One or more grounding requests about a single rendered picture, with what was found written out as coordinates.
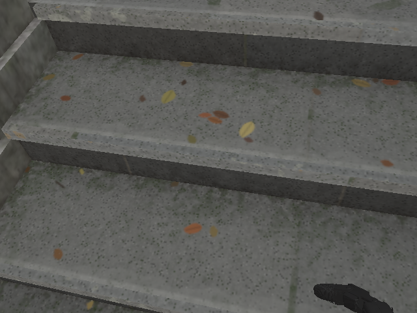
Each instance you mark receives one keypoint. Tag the right robot hand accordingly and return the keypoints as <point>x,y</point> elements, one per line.
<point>352,297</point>

